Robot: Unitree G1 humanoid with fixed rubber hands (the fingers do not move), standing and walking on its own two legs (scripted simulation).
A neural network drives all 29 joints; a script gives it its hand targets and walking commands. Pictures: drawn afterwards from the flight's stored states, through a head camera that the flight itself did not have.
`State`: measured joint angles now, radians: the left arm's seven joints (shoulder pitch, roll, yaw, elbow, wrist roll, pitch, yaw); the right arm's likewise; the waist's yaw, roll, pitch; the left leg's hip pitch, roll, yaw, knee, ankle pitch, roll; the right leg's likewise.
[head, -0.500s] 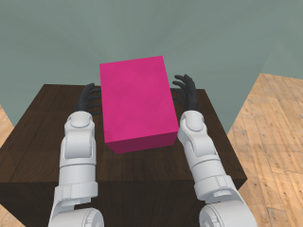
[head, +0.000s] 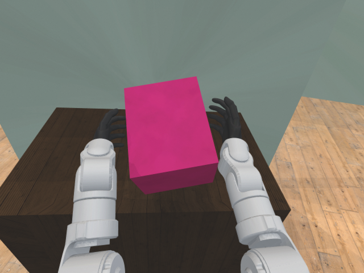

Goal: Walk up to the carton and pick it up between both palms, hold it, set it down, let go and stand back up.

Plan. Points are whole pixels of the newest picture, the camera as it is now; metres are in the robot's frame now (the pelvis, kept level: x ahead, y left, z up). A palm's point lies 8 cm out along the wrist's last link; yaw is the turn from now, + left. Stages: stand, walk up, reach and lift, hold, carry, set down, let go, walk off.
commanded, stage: hold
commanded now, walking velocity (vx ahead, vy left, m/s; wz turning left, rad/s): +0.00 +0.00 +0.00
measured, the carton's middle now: (170, 137) +0.43 +0.01 +0.12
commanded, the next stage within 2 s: none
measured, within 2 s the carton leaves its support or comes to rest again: neither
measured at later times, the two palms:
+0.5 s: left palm (108, 128) +0.40 +0.15 +0.16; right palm (221, 119) +0.41 -0.11 +0.19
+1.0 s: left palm (98, 141) +0.34 +0.16 +0.18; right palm (227, 132) +0.35 -0.11 +0.20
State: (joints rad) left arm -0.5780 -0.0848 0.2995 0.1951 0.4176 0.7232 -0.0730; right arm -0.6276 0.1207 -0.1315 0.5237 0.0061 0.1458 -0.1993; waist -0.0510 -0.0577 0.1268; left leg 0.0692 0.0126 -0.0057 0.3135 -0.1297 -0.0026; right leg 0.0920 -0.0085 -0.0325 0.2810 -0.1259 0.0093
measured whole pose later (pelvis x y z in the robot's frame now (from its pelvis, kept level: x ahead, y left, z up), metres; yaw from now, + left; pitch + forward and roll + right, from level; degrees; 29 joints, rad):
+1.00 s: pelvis +0.00 +0.01 +0.00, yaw +0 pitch -16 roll -1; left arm -0.51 -0.11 0.22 0.02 0.40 0.73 0.01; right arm -0.59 0.09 -0.08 0.46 0.03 0.10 -0.21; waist -0.06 -0.09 0.16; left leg 0.07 0.01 0.00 0.37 -0.17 0.01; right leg 0.13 -0.01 -0.04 0.27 -0.12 0.02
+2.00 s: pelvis +0.03 +0.01 +0.00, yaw +1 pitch -11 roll -1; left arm -0.41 -0.10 0.28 -0.15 0.40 0.75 -0.04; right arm -0.59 0.12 0.05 0.37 0.07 0.16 -0.29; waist -0.06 -0.10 0.12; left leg 0.03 0.00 0.00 0.33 -0.17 -0.01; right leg 0.07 -0.03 -0.06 0.28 -0.15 0.02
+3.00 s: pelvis +0.01 +0.00 +0.00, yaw +1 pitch -14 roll +0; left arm -0.51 -0.11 0.28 0.01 0.46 0.77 -0.07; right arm -0.63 0.10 -0.03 0.47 0.07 0.17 -0.27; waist -0.06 -0.08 0.16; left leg 0.07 0.02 0.00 0.31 -0.13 -0.01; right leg 0.09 -0.02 -0.06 0.28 -0.13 0.00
